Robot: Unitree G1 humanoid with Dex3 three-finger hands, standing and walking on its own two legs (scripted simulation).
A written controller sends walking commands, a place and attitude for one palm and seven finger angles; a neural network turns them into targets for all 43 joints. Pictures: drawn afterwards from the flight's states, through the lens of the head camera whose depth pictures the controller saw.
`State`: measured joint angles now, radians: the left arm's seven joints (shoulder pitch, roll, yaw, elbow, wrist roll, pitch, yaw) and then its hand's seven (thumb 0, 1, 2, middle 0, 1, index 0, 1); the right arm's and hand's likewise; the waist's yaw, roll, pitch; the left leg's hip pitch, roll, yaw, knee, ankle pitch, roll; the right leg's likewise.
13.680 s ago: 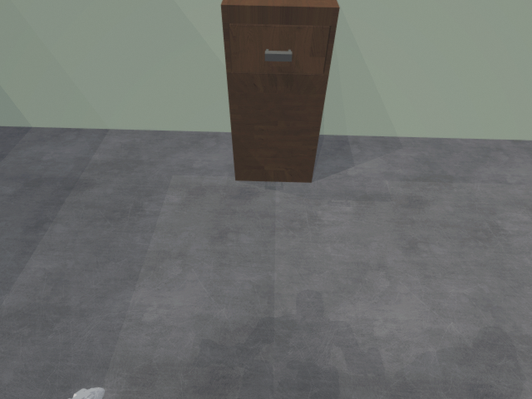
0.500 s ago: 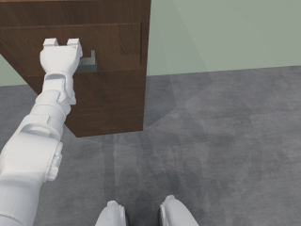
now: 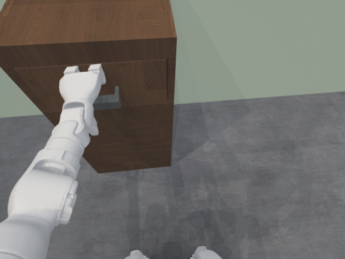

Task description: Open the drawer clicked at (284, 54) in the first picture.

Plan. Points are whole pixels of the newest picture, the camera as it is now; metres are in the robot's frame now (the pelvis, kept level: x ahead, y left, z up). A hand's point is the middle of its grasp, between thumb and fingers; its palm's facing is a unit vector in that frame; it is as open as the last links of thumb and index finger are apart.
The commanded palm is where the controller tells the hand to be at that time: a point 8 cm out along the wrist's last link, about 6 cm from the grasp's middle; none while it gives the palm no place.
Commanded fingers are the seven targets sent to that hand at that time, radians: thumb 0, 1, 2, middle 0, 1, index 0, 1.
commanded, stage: lift the fingers back up to retry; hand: left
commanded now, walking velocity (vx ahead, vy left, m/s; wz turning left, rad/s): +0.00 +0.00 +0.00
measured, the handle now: (101, 96) +0.55 +0.16 -0.02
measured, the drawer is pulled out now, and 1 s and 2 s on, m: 0.00 0.00 0.00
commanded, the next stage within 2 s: re-aim the fingers above the handle in 0.24 s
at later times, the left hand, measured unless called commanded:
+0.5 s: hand (90, 100) +0.49 +0.16 +0.05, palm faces -0.02 -0.02 -1.00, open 13.8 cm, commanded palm +0.47 +0.16 +0.10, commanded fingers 0.00 -0.50 0.30 -0.30 -1.20 -0.30 -1.20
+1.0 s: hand (84, 101) +0.49 +0.18 +0.05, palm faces -0.05 -0.01 -1.00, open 13.8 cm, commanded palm +0.47 +0.17 +0.10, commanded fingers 0.00 -0.50 0.30 -0.30 -1.20 -0.30 -1.20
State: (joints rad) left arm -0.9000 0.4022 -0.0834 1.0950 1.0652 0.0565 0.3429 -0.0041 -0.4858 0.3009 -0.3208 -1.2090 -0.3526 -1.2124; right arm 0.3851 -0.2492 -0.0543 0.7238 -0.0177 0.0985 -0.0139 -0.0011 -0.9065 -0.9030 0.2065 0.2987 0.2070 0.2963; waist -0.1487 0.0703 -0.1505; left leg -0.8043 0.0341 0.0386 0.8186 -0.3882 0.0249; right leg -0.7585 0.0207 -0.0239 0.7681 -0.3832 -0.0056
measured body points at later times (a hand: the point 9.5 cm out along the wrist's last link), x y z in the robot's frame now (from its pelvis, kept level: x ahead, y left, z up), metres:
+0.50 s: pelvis +0.01 -0.02 +0.01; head +0.10 -0.03 +0.45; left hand +0.48 +0.16 +0.10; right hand +0.05 -0.29 -0.13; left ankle -0.01 +0.10 -0.70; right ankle -0.02 -0.12 -0.70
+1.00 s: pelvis +0.00 -0.02 +0.01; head +0.09 -0.03 +0.45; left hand +0.48 +0.17 +0.10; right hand +0.00 -0.29 -0.12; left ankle -0.01 +0.10 -0.70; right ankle -0.02 -0.12 -0.70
